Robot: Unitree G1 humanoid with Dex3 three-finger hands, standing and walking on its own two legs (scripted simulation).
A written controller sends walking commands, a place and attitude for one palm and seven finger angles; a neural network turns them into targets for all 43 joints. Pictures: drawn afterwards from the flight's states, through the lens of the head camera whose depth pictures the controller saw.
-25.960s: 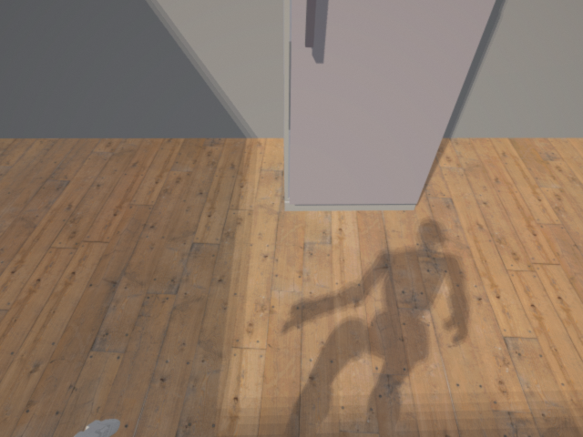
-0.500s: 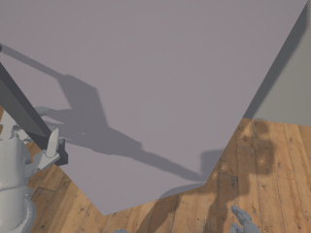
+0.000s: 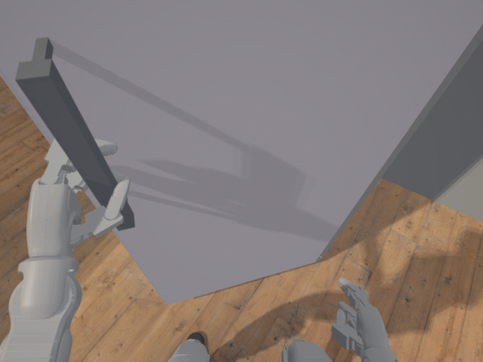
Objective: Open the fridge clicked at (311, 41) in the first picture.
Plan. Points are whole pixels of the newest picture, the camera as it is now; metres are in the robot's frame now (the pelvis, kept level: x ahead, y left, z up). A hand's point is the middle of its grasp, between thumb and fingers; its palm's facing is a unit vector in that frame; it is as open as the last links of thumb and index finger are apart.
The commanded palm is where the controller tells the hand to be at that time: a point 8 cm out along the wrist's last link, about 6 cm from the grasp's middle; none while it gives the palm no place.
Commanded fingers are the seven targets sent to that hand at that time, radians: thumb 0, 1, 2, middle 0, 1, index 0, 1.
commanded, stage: walk backward, drawing the door open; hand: left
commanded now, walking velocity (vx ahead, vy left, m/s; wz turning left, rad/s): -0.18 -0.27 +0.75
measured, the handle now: (94, 155) +0.32 +0.21 +0.19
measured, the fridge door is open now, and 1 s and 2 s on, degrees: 47 78 77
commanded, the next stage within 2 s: stop walking and hold the door back in 0.78 s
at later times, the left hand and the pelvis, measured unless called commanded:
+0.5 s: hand (176, 347) +0.13 +0.08 +0.15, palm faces +0.40 -0.88 -0.24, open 7.4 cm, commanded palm +0.07 +0.12 +0.15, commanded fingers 0.00 0.90 0.90 -0.45 -1.40 -0.45 -1.40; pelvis -0.08 -0.15 +0.00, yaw +22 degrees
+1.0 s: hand out of the picture +0.06 -0.02 +0.15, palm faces +0.74 -0.61 -0.27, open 7.1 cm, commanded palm +0.02 +0.02 +0.15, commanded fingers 0.00 0.90 0.90 -0.45 -1.40 -0.45 -1.40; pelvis -0.05 -0.33 +0.00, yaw +39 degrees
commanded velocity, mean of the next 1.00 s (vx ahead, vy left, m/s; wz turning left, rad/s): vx -0.13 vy -0.20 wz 0.63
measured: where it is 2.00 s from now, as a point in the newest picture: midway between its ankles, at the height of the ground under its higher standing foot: outside the picture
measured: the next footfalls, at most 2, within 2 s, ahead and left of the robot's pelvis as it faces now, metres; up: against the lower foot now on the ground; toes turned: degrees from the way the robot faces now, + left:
right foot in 0.08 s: +0.00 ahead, -0.19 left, +0.00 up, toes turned +4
left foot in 0.40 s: -0.07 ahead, -0.04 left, +0.00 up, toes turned +26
